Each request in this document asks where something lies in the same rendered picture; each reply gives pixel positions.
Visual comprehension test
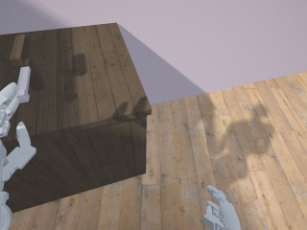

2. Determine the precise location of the counter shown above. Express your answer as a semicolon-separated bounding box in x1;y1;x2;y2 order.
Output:
0;22;152;213

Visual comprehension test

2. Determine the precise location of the tap lever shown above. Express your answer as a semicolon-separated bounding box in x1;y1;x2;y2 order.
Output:
15;66;31;104

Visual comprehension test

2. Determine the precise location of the left robot forearm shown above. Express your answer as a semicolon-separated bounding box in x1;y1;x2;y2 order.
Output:
0;191;12;230

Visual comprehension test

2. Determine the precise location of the robot left hand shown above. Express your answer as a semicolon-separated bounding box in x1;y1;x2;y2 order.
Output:
0;82;36;192

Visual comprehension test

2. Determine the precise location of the robot right hand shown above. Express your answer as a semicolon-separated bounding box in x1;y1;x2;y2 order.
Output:
203;185;242;230

